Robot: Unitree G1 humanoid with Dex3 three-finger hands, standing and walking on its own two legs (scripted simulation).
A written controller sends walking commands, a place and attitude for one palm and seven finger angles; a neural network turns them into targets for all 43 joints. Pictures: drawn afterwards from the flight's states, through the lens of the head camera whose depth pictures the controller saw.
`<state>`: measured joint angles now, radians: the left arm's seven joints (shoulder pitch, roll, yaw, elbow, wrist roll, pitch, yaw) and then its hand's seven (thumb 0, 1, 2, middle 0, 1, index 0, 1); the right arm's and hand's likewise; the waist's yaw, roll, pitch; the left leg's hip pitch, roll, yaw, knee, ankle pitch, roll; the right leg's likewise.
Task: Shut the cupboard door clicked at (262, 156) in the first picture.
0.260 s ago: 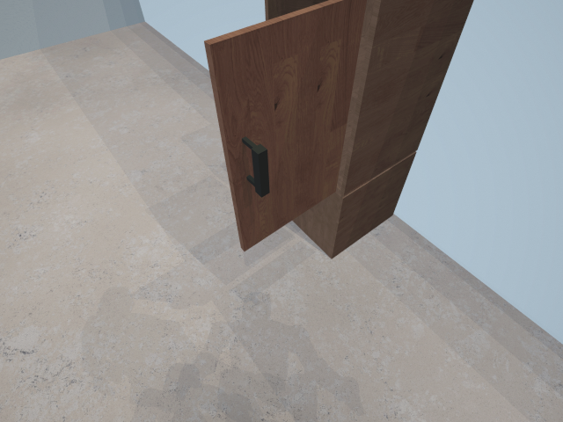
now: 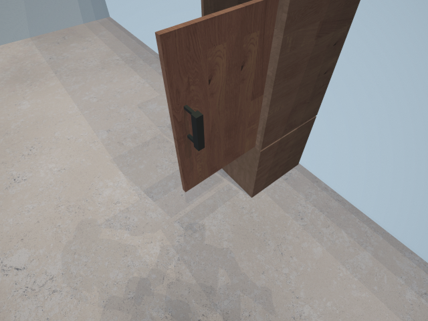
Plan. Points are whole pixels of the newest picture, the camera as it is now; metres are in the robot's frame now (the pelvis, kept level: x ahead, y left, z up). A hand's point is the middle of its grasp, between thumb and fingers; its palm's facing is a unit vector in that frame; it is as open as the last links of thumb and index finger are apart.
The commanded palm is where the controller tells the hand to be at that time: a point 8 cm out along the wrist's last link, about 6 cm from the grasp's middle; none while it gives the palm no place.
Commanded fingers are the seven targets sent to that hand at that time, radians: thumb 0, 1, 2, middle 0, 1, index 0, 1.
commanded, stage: stand and wait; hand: left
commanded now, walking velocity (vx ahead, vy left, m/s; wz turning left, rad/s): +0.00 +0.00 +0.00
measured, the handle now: (193, 127) +0.61 +0.10 -0.03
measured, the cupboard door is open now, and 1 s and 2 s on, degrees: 92 92 92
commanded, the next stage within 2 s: look at it before walking up in 0.02 s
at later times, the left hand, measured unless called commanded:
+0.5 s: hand out of the picture +0.06 +0.23 -0.16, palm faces -0.01 -0.95 -0.32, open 7.4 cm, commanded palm none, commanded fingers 0.00 0.90 0.90 -0.20 -0.30 -0.20 -0.30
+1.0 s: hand out of the picture +0.06 +0.21 -0.18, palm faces -0.11 -0.96 -0.26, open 7.4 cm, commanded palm none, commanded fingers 0.00 0.90 0.90 -0.20 -0.30 -0.20 -0.30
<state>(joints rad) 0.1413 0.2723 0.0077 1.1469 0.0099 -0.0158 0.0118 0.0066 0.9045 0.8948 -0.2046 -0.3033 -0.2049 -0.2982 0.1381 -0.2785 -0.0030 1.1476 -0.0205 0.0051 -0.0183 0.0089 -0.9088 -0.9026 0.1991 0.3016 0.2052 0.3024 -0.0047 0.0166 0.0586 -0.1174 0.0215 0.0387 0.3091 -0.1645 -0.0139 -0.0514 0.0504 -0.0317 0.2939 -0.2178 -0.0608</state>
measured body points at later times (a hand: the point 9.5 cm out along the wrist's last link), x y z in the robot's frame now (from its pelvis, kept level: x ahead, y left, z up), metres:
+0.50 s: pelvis +0.00 +0.00 +0.00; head +0.02 -0.01 +0.45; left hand +0.06 +0.28 -0.14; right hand +0.06 -0.28 -0.15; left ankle +0.00 +0.13 -0.75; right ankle -0.04 -0.08 -0.75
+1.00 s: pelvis -0.01 +0.00 -0.01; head +0.03 -0.01 +0.43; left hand +0.06 +0.26 -0.16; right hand +0.02 -0.26 -0.17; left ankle +0.00 +0.13 -0.75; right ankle -0.04 -0.08 -0.74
